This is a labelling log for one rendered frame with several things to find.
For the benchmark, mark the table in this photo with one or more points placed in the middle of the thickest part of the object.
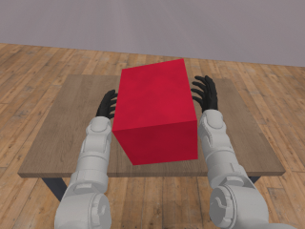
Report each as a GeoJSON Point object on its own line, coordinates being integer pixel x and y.
{"type": "Point", "coordinates": [54, 153]}

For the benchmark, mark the carton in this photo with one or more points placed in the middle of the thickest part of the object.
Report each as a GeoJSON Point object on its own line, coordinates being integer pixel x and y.
{"type": "Point", "coordinates": [154, 119]}

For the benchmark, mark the robot right forearm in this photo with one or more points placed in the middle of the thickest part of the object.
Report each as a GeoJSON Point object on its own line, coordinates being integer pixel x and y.
{"type": "Point", "coordinates": [223, 167]}

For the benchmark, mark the robot right hand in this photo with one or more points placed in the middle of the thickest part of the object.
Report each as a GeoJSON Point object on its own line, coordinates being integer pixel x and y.
{"type": "Point", "coordinates": [209, 95]}

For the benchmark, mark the robot left hand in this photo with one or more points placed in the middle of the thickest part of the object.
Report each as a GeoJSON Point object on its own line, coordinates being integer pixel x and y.
{"type": "Point", "coordinates": [105, 108]}

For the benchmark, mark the left robot upper arm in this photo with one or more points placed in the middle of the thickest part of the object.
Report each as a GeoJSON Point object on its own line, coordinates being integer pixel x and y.
{"type": "Point", "coordinates": [85, 211]}

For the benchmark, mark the right robot upper arm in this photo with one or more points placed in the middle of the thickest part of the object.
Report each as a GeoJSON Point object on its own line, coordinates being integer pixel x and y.
{"type": "Point", "coordinates": [237, 207]}

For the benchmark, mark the robot left forearm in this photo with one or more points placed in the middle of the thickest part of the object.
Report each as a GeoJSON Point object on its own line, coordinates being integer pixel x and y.
{"type": "Point", "coordinates": [90, 175]}

